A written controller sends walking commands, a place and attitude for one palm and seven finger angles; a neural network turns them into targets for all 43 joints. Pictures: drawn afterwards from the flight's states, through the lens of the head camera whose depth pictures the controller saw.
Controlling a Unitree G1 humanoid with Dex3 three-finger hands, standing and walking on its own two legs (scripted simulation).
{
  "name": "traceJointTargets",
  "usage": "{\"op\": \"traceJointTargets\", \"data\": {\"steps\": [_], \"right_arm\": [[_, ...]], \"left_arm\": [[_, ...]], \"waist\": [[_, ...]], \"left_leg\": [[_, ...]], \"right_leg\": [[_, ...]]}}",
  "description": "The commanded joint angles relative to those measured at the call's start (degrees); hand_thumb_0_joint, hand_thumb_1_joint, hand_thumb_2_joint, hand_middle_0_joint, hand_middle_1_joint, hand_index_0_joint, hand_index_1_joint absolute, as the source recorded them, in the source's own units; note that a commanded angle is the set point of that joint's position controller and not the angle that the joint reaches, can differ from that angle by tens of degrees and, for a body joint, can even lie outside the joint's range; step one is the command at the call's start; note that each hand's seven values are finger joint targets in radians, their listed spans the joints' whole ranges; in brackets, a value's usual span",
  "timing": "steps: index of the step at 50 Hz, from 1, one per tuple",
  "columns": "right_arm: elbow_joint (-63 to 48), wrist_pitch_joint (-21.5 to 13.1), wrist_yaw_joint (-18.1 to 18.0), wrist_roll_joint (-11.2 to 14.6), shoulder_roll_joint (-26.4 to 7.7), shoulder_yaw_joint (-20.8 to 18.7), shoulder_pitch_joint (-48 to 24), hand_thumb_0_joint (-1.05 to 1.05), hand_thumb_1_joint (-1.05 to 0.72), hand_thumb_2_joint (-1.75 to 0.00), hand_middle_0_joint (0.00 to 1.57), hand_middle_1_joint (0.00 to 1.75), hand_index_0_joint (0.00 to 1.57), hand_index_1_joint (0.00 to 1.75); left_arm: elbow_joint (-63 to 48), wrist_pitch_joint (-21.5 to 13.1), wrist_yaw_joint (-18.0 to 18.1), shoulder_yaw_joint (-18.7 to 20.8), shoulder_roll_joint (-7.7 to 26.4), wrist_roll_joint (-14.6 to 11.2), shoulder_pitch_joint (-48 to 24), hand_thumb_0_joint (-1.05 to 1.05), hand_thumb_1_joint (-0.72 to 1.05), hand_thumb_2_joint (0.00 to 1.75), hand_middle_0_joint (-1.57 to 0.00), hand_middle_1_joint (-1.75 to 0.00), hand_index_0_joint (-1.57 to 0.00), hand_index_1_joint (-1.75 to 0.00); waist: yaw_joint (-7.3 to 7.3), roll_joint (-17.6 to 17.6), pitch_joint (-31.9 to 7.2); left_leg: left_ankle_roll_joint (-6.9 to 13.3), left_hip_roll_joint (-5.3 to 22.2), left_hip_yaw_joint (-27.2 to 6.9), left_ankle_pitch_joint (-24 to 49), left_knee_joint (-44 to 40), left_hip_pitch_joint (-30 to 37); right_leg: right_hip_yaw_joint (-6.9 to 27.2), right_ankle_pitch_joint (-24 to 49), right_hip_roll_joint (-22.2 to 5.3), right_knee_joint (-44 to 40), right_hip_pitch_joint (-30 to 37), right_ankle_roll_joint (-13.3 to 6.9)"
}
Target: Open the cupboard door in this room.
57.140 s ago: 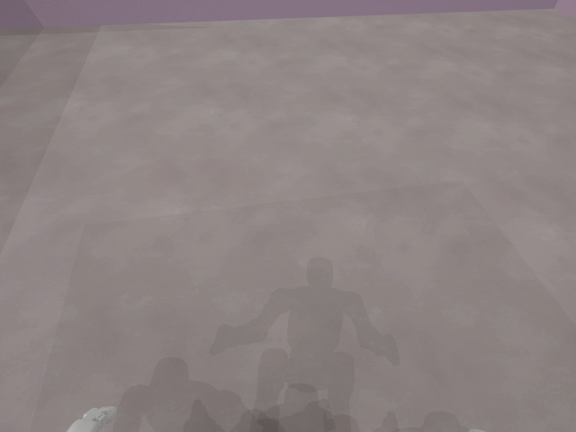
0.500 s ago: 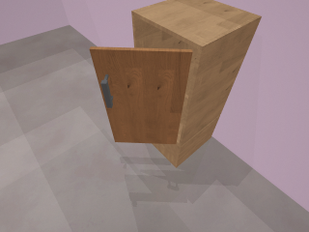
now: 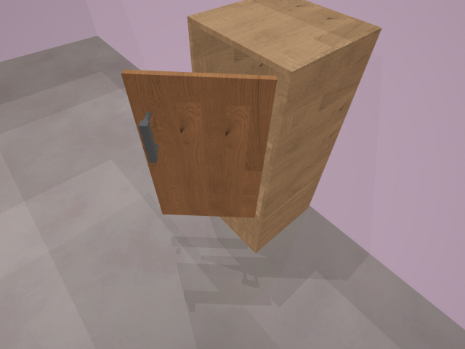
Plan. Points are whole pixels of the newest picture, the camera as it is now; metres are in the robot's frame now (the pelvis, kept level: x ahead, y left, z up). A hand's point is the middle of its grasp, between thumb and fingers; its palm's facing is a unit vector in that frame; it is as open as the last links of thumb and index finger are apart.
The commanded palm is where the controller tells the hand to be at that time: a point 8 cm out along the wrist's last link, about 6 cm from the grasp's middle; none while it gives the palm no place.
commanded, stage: come to a stop and stand still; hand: left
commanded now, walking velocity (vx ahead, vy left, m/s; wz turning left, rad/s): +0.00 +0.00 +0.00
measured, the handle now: (150, 137) +0.62 +0.25 -0.04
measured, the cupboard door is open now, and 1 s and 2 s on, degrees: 47 47 47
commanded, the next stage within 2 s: look again from close up in 0.60 s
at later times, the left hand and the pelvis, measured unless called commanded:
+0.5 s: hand out of the picture +0.00 +0.14 -0.18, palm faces +0.04 -0.99 -0.15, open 7.4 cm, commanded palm none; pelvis +0.02 -0.01 +0.00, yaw +0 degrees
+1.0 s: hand out of the picture +0.03 +0.19 -0.18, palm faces +0.00 -0.98 -0.22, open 7.4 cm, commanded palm none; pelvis +0.01 +0.01 -0.01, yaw -1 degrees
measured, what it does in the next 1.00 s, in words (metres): stands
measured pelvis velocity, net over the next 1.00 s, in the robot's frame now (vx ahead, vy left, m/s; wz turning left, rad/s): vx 0.01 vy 0.01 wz -0.02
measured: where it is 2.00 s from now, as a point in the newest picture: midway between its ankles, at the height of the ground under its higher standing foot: outside the picture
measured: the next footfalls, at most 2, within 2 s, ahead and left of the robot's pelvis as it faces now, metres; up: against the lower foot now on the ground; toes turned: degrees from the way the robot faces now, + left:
right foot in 1.98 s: +0.17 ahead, -0.10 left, +0.00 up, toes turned -7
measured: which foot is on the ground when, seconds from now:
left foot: down 0.00-1.00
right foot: down 0.00-1.00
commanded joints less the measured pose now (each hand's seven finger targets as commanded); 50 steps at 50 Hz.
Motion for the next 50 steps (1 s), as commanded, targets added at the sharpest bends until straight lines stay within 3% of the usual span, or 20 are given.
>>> {"op": "traceJointTargets", "data": {"steps": [1, 6, 8, 24, 34, 35, 36, 37, 38, 40, 43, 47, 48, 50], "right_arm": [[-1.68, -0.94, -0.65, 0.04, -6.11, -0.9, 2.33, 0.0, -0.9, -0.9, 0.2, 0.3, 0.2, 0.3], [-1.8, -1.15, -0.76, 0.09, -5.93, -0.98, 1.51, 0.0, -0.9, -0.9, 0.2, 0.3, 0.2, 0.3], [-1.85, -1.13, -0.78, 0.17, -6.07, -0.92, 0.94, 0.0, -0.9, -0.9, 0.2, 0.3, 0.2, 0.3], [-2.33, -1.22, -1.08, 0.05, -7.13, -0.8, -0.88, 0.0, -0.9, -0.9, 0.2, 0.3, 0.2, 0.3], [-2.2, -1.0, -1.03, 0.0, -7.36, -0.7, -1.05, 0.0, -0.9, -0.9, 0.2, 0.3, 0.2, 0.3], [-7.37, -2.29, 0.1, 0.54, -8.55, -0.42, -6.24, 0.0, -0.9, -0.9, 0.2, 0.3, 0.2, 0.3], [-8.83, -1.89, 0.53, 0.26, -5.53, -0.3, -2.72, 0.0, -0.9, -0.9, 0.2, 0.3, 0.2, 0.3], [-8.42, -1.69, 0.33, 0.12, -5.55, -0.54, -1.75, 0.0, -0.9, -0.9, 0.2, 0.3, 0.2, 0.3], [-8.63, -1.82, 0.41, -0.11, -5.95, -0.38, 0.51, 0.0, -0.9, -0.9, 0.2, 0.3, 0.2, 0.3], [-9.41, -2.27, 0.16, 0.03, -7.7, -0.5, 1.32, 0.0, -0.9, -0.9, 0.2, 0.3, 0.2, 0.3], [-10.09, -2.24, -0.11, 0.05, -8.25, -0.39, -0.04, 0.0, -0.9, -0.9, 0.2, 0.3, 0.2, 0.3], [-10.39, -1.74, -0.11, 0.0, -8.92, -0.44, -0.74, 0.0, -0.9, -0.9, 0.2, 0.3, 0.2, 0.3], [-10.19, -1.81, -0.05, -0.11, -9.0, -0.36, -1.11, 0.0, -0.9, -0.9, 0.2, 0.3, 0.2, 0.3], [-10.35, -1.6, 0.08, -0.14, -9.39, -0.42, -1.62, 0.0, -0.9, -0.9, 0.2, 0.3, 0.2, 0.3]], "left_arm": [[-0.85, -0.47, 0.48, 0.61, 4.75, 0.02, 4.54, 0.0, 0.9, 0.9, -0.2, -0.3, -0.2, -0.3], [-0.84, -0.69, 0.56, 0.71, 4.61, 0.12, 5.06, 0.0, 0.9, 0.9, -0.2, -0.3, -0.2, -0.3], [-0.76, -0.78, 0.62, 0.66, 4.52, 0.19, 5.31, 0.0, 0.9, 0.9, -0.2, -0.3, -0.2, -0.3], [-0.63, -0.91, 0.64, 0.66, 5.53, 0.3, 4.9, 0.0, 0.9, 0.9, -0.2, -0.3, -0.2, -0.3], [-0.81, -0.8, 0.6, 0.66, 5.98, 0.19, 4.64, 0.0, 0.9, 0.9, -0.2, -0.3, -0.2, -0.3], [-1.29, -3.11, 2.74, 0.37, 6.78, 1.78, 8.53, 0.0, 0.9, 0.9, -0.2, -0.3, -0.2, -0.3], [-4.25, -3.46, 2.44, 1.17, 9.62, 1.49, 5.56, 0.0, 0.9, 0.9, -0.2, -0.3, -0.2, -0.3], [-4.95, -3.48, 1.9, 0.74, 9.12, 1.15, 3.84, 0.0, 0.9, 0.9, -0.2, -0.3, -0.2, -0.3], [-5.37, -3.66, 1.84, 0.96, 9.34, 1.13, 2.82, 0.0, 0.9, 0.9, -0.2, -0.3, -0.2, -0.3], [-6.16, -3.51, 1.79, 0.97, 7.98, 0.63, 4.75, 0.0, 0.9, 0.9, -0.2, -0.3, -0.2, -0.3], [-6.53, -2.35, 1.62, 0.76, 7.24, 0.73, 5.23, 0.0, 0.9, 0.9, -0.2, -0.3, -0.2, -0.3], [-7.33, -0.96, 1.31, 0.49, 7.4, 0.74, 4.02, 0.0, 0.9, 0.9, -0.2, -0.3, -0.2, -0.3], [-7.37, -0.87, 1.2, 0.44, 7.23, 0.88, 4.16, 0.0, 0.9, 0.9, -0.2, -0.3, -0.2, -0.3], [-7.82, -0.5, 0.98, 0.43, 7.96, 0.73, 3.88, 0.0, 0.9, 0.9, -0.2, -0.3, -0.2, -0.3]], "waist": [[0.52, 0.34, 2.95], [0.52, 0.46, 1.91], [0.62, -1.0, 2.27], [0.4, 0.08, 1.04], [0.58, -0.21, 2.27], [2.34, 3.09, 3.11], [-0.87, -0.01, 0.59], [-1.16, 1.36, -0.18], [-1.61, 1.34, -3.88], [-0.85, -1.98, -7.61], [0.34, 1.87, -3.82], [0.58, -0.68, 2.2], [0.94, 1.13, 2.99], [1.02, 1.41, 3.89]], "left_leg": [[0.48, 5.22, -6.2, 4.51, -2.55, 4.7], [0.58, 5.44, -5.9, 7.41, -1.52, 5.75], [0.57, 5.58, -5.67, 7.55, -1.24, 6.08], [0.14, 5.56, -4.87, 11.94, -0.11, 7.47], [-0.1, 5.4, -4.75, 10.21, -0.65, 6.96], [-0.68, 4.56, -1.26, 13.33, 13.35, 3.67], [0.26, 3.04, -2.94, -3.42, 12.21, -1.49], [0.58, 2.51, -2.18, -5.91, 10.18, -1.58], [0.76, 2.75, -1.98, -0.11, 8.7, 0.06], [1.84, 4.27, -3.98, 11.86, 9.65, 2.99], [1.75, 5.03, -4.21, 15.73, 9.15, 3.01], [2.18, 5.62, -6.23, 6.9, 5.05, -0.01], [2.42, 5.61, -6.58, 6.34, 4.38, -0.53], [2.56, 5.69, -7.34, 0.5, 2.24, -1.42]], "right_leg": [[4.75, 7.53, -6.21, -5.86, -8.37, -1.32], [4.82, 11.57, -6.42, -5.51, -7.53, -1.25], [4.8, 12.98, -6.32, -5.67, -7.71, -1.16], [4.38, 22.33, -6.83, -5.53, -4.65, -0.83], [4.35, 21.48, -6.78, -6.26, -4.34, -0.75], [8.9, 45.13, -9.34, -5.08, -9.77, 2.68], [8.56, 47.99, -10.91, -1.14, -4.46, 0.45], [7.79, 47.42, -10.67, 0.76, -3.69, -1.56], [5.46, 48.1, -9.31, 3.6, -1.53, -2.22], [4.36, 41.39, -6.39, 5.64, -1.53, -1.93], [4.54, 30.18, -5.37, 4.49, -5.03, -1.72], [4.31, 11.17, -3.79, 2.44, -9.82, -1.45], [4.47, 9.15, -3.67, 2.14, -10.12, -1.43], [4.51, 3.14, -3.44, 1.5, -11.28, -1.36]]}}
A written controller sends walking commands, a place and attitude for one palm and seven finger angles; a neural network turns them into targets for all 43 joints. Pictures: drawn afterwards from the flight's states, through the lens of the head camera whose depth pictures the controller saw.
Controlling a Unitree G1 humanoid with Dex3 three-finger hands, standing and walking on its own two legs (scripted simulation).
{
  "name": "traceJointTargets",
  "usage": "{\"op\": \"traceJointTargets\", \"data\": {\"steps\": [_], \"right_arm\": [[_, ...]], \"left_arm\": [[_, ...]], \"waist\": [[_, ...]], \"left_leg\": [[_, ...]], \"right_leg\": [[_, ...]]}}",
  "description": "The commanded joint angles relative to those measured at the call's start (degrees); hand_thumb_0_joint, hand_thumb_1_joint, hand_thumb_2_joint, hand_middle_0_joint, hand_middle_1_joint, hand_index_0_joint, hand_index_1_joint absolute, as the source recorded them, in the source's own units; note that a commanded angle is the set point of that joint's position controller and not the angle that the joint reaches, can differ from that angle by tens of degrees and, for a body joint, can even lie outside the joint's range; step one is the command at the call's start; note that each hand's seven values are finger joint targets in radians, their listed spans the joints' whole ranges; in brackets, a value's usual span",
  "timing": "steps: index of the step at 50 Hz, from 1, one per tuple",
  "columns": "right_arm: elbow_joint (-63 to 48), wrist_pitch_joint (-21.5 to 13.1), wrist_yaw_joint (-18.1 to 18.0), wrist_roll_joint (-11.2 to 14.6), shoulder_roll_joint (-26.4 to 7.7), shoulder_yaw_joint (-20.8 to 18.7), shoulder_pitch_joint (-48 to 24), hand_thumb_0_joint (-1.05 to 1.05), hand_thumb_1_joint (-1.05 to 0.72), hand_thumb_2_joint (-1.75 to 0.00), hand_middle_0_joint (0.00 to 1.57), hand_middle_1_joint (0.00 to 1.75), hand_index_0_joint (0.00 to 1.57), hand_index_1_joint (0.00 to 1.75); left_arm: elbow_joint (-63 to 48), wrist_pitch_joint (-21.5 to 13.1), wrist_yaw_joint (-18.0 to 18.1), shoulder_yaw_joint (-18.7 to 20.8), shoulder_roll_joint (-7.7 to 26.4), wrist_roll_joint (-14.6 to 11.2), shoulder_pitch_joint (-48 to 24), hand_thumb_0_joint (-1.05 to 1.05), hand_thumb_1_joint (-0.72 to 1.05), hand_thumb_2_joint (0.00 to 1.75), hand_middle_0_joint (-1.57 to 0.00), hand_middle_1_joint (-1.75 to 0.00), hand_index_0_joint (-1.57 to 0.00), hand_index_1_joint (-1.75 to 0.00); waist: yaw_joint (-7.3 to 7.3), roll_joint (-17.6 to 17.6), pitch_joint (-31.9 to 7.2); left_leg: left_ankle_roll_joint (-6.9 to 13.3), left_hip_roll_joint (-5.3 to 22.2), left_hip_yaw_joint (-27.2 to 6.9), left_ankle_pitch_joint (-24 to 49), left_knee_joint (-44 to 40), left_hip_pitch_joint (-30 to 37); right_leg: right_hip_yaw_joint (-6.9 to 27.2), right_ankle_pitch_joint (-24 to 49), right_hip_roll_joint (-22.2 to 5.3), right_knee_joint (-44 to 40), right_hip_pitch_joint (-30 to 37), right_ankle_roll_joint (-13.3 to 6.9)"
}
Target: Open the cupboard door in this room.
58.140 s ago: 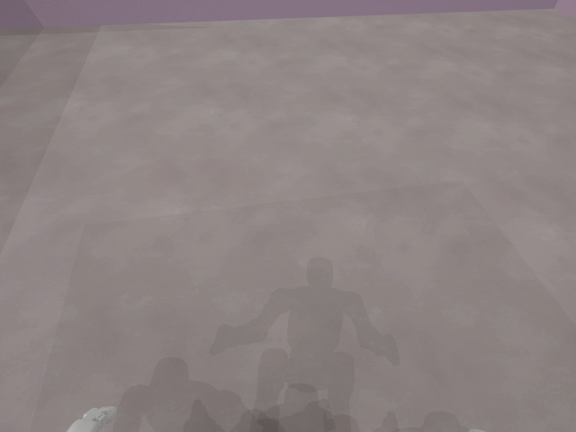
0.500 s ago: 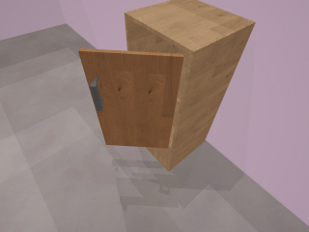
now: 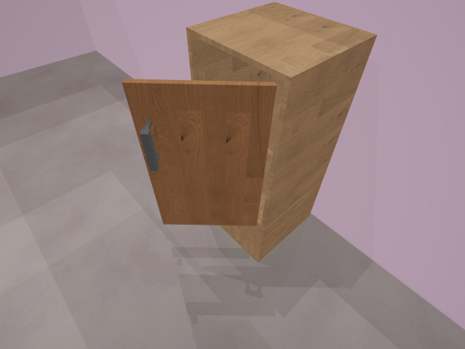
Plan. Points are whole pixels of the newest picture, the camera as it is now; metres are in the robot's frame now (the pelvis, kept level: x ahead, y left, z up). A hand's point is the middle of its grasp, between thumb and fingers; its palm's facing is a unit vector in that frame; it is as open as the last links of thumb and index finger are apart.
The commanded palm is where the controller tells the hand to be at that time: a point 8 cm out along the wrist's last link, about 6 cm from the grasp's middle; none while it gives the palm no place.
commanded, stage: look again from close up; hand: left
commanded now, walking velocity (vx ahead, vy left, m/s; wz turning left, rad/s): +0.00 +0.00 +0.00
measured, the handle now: (151, 146) +0.61 +0.25 -0.03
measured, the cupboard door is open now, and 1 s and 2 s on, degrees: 47 47 47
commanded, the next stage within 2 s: shuffle to correct the standing spot in 0.20 s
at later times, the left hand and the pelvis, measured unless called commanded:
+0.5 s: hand out of the picture -0.05 +0.18 -0.17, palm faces +0.02 -0.98 -0.18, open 7.4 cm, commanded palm none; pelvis -0.01 +0.01 +0.00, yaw -1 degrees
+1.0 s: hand (146, 337) +0.18 +0.18 -0.16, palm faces +0.00 -0.97 -0.26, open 7.3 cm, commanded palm none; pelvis +0.08 -0.01 +0.00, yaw +0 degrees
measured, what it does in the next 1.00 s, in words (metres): steps on the spot: right foot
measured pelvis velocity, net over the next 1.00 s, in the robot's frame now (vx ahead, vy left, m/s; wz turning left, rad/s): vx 0.08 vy -0.01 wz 0.00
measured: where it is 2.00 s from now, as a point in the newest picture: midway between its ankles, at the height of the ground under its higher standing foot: outside the picture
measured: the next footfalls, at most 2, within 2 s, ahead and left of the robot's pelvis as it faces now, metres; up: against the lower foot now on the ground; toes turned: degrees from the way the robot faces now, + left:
right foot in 0.98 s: +0.16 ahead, -0.11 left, +0.00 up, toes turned -6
left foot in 1.38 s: +0.13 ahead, +0.13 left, +0.00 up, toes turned +6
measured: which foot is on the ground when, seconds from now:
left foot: down 0.00-1.00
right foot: down 0.00-0.66, up 0.68-0.96, down 0.98-1.00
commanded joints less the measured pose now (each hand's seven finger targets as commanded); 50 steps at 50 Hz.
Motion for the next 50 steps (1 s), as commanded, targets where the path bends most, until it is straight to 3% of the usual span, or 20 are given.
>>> {"op": "traceJointTargets", "data": {"steps": [1, 7, 16, 20, 24, 28, 30, 31, 32, 33, 34, 35, 36, 38, 42, 46, 47, 48, 49, 50], "right_arm": [[-3.12, -0.85, 0.02, -0.03, -6.42, -0.82, 0.85, 0.0, -0.9, -0.9, 0.2, 0.3, 0.2, 0.3], [-3.53, -0.82, 0.29, -0.12, -7.83, -1.28, 0.12, 0.0, -0.9, -0.9, 0.2, 0.3, 0.2, 0.3], [-2.45, -1.22, 0.48, 0.11, -7.57, -1.38, 0.25, 0.0, -0.9, -0.9, 0.2, 0.3, 0.2, 0.3], [-2.31, -0.37, 1.02, -0.18, -7.74, -1.73, 0.58, 0.0, -0.9, -0.9, 0.2, 0.3, 0.2, 0.3], [-2.84, -0.69, 1.28, -0.16, -6.41, -1.53, 0.61, 0.0, -0.9, -0.9, 0.2, 0.3, 0.2, 0.3], [-3.22, -1.7, 1.38, -0.05, -4.63, -1.13, 0.79, 0.0, -0.9, -0.9, 0.2, 0.3, 0.2, 0.3], [-2.69, -2.32, 1.32, 0.01, -4.49, -0.96, 2.4, 0.0, -0.9, -0.9, 0.2, 0.3, 0.2, 0.3], [-1.71, -2.66, 1.1, 0.11, -5.43, -1.03, 4.81, 0.0, -0.9, -0.9, 0.2, 0.3, 0.2, 0.3], [-0.05, -2.99, 0.68, -0.13, -7.67, -1.56, 9.28, 0.0, -0.9, -0.9, 0.2, 0.3, 0.2, 0.3], [1.59, -3.27, 0.12, -0.53, -10.54, -2.35, 15.74, 0.0, -0.9, -0.9, 0.2, 0.3, 0.2, 0.3], [2.54, -3.38, -0.26, -0.59, -10.19, -2.17, 19.71, 0.0, -0.9, -0.9, 0.2, 0.3, 0.2, 0.3], [2.53, -3.61, -0.36, -0.42, -9.0, -1.72, 18.77, 0.0, -0.9, -0.9, 0.2, 0.3, 0.2, 0.3], [1.57, -3.8, -0.31, -0.15, -7.06, -1.4, 15.44, 0.0, -0.9, -0.9, 0.2, 0.3, 0.2, 0.3], [0.35, -4.17, -0.32, -0.24, -5.95, -1.15, 11.18, 0.0, -0.9, -0.9, 0.2, 0.3, 0.2, 0.3], [0.21, -4.14, -0.19, -0.48, -6.3, -1.52, 9.0, 0.0, -0.9, -0.9, 0.2, 0.3, 0.2, 0.3], [0.57, -2.99, -0.07, -0.43, -6.67, -1.85, 8.1, 0.0, -0.9, -0.9, 0.2, 0.3, 0.2, 0.3], [0.67, -2.75, 0.03, -0.12, -5.82, -1.73, 8.41, 0.0, -0.9, -0.9, 0.2, 0.3, 0.2, 0.3], [0.44, -2.82, 0.28, 0.27, -3.96, -1.31, 8.35, 0.0, -0.9, -0.9, 0.2, 0.3, 0.2, 0.3], [-0.66, -2.85, 0.45, 0.41, -1.61, -0.83, 9.67, 0.0, -0.9, -0.9, 0.2, 0.3, 0.2, 0.3], [-1.9, -1.92, -0.12, 0.37, -2.57, -1.33, 8.08, 0.0, -0.9, -0.9, 0.2, 0.3, 0.2, 0.3]], "left_arm": [[-2.07, 0.28, -0.05, 0.6, 6.34, -0.02, 4.05, 0.0, 0.9, 0.9, -0.2, -0.3, -0.2, -0.3], [-2.5, 0.56, -0.66, 0.63, 7.33, 0.17, 4.05, 0.0, 0.9, 0.9, -0.2, -0.3, -0.2, -0.3], [-0.86, 0.07, -1.1, 0.41, 6.8, 0.23, 5.65, 0.0, 0.9, 0.9, -0.2, -0.3, -0.2, -0.3], [-0.03, 0.42, -1.68, 0.79, 7.01, 0.7, 7.68, 0.0, 0.9, 0.9, -0.2, -0.3, -0.2, -0.3], [0.48, 0.01, -1.95, 1.37, 7.71, 0.64, 8.73, 0.0, 0.9, 0.9, -0.2, -0.3, -0.2, -0.3], [1.3, -0.66, -1.71, 2.18, 8.89, 0.54, 10.44, 0.0, 0.9, 0.9, -0.2, -0.3, -0.2, -0.3], [1.49, -0.74, -1.68, 2.33, 8.62, 0.62, 10.01, 0.0, 0.9, 0.9, -0.2, -0.3, -0.2, -0.3], [1.33, -0.7, -1.79, 2.18, 7.77, 0.66, 9.24, 0.0, 0.9, 0.9, -0.2, -0.3, -0.2, -0.3], [0.83, -0.75, -1.89, 2.03, 6.26, 0.65, 8.48, 0.0, 0.9, 0.9, -0.2, -0.3, -0.2, -0.3], [-0.33, -1.22, -1.9, 1.69, 4.36, 0.65, 6.31, 0.0, 0.9, 0.9, -0.2, -0.3, -0.2, -0.3], [-1.99, -1.74, -1.7, 1.53, 4.81, 0.74, 1.89, 0.0, 0.9, 0.9, -0.2, -0.3, -0.2, -0.3], [-2.6, -1.95, -1.65, 1.89, 5.07, 0.74, 0.12, 0.0, 0.9, 0.9, -0.2, -0.3, -0.2, -0.3], [-2.49, -1.87, -1.89, 2.09, 4.63, 0.64, -0.45, 0.0, 0.9, 0.9, -0.2, -0.3, -0.2, -0.3], [-2.41, -1.32, -2.68, 1.92, 2.39, 0.6, -0.17, 0.0, 0.9, 0.9, -0.2, -0.3, -0.2, -0.3], [-3.87, -0.47, -3.34, 1.94, 0.96, 0.57, -2.09, 0.0, 0.9, 0.9, -0.2, -0.3, -0.2, -0.3], [-3.76, -0.98, -3.16, 2.45, 1.34, 0.71, -0.64, 0.0, 0.9, 0.9, -0.2, -0.3, -0.2, -0.3], [-3.08, -1.38, -2.82, 2.74, 2.59, 0.72, 1.45, 0.0, 0.9, 0.9, -0.2, -0.3, -0.2, -0.3], [-2.3, -1.97, -2.18, 3.3, 5.92, 0.78, 4.34, 0.0, 0.9, 0.9, -0.2, -0.3, -0.2, -0.3], [-1.76, -2.31, -1.49, 4.23, 10.53, 0.79, 7.47, 0.0, 0.9, 0.9, -0.2, -0.3, -0.2, -0.3], [-2.2, -1.76, -1.3, 4.49, 12.47, 0.19, 8.71, 0.0, 0.9, 0.9, -0.2, -0.3, -0.2, -0.3]], "waist": [[0.76, -0.38, 6.15], [0.99, 0.9, 4.96], [1.05, 0.12, 0.33], [1.43, 0.17, 3.85], [1.45, -3.79, 7.13], [1.27, -8.52, 7.62], [0.4, -6.14, 6.78], [-0.64, -1.97, 6.52], [-2.17, 5.77, 4.24], [-3.92, 15.32, 2.26], [-5.39, 14.63, 2.81], [-4.44, 9.96, 3.8], [-3.04, 5.36, 4.54], [-0.76, 2.37, 3.85], [0.37, 6.64, 2.68], [2.13, 4.17, 0.64], [3.11, 0.61, -0.27], [4.5, -5.38, -3.12], [4.77, -16.47, -6.29], [5.29, -14.52, -6.63]], "left_leg": [[1.75, 5.16, -7.58, 4.58, -9.08, 1.09], [1.97, 5.76, -9.49, -5.23, -13.68, 0.21], [1.97, 5.9, -8.31, -3.84, -13.17, 3.91], [2.14, 5.06, -7.88, -16.17, -12.67, -0.07], [1.64, 2.45, -4.55, -12.5, -5.63, -3.86], [0.87, 0.15, 0.72, -5.12, 2.04, -5.66], [1.25, 0.49, 0.77, -1.71, -0.73, -1.72], [2.19, 2.05, -1.7, 2.21, -3.51, 3.04], [5.13, 7.28, -9.58, 5.66, -7.46, 10.79], [10.67, 15.21, -21.43, 12.52, -12.97, 18.61], [14.25, 19.53, -26.95, 20.03, -16.37, 20.63], [15.95, 20.55, -25.91, 23.85, -15.99, 18.55], [15.49, 19.87, -22.13, 23.83, -16.28, 14.15], [13.91, 16.99, -16.83, 24.03, -17.23, 8.75], [12.03, 12.65, -10.14, 17.91, -18.97, 3.8], [8.65, 10.33, -8.22, 13.35, -12.36, 1.41], [6.29, 8.07, -6.47, 10.53, -8.29, -0.3], [3.41, 5.33, -4.28, 5.41, -1.74, -5.76], [0.0, -0.48, 1.08, -9.86, 8.82, -13.5], [-1.17, -0.54, -0.96, -22.63, 20.09, -12.53]], "right_leg": [[3.3, 5.59, -3.69, -6.57, -10.04, -2.15], [3.11, 1.5, -3.45, -6.42, -10.68, -2.04], [3.76, 2.81, -4.4, -7.15, -9.83, -2.0], [4.89, -9.93, -4.13, -7.69, -12.49, -3.04], [9.81, -12.51, -6.99, -11.02, -12.97, -5.0], [12.9, -1.0, -10.7, -11.75, -9.65, -6.94], [9.53, 5.54, -9.66, -7.85, -10.18, -6.46], [5.63, 7.63, -6.97, -2.98, -12.77, -5.2], [0.34, 6.78, -2.86, 7.03, -18.53, -3.74], [-5.73, -1.97, 1.07, 20.92, -27.04, -2.05], [-3.67, -11.11, 0.02, 32.06, -33.14, -2.23], [-1.57, -9.81, -2.96, 36.56, -35.04, -2.51], [-1.12, -7.35, -4.88, 36.66, -33.76, -2.49], [-2.06, -3.85, -5.77, 32.23, -28.24, -1.78], [-5.41, 1.02, -4.87, 18.84, -20.27, -0.62], [-8.21, 9.19, -1.97, 2.84, -8.6, -0.12], [-7.37, 13.32, -2.69, -2.46, -3.13, 0.33], [-0.5, 19.74, -8.48, -4.25, 5.66, -0.9], [14.45, 32.97, -22.11, -6.46, 12.47, -6.1], [18.95, 45.53, -29.44, -9.72, 7.71, -12.58]]}}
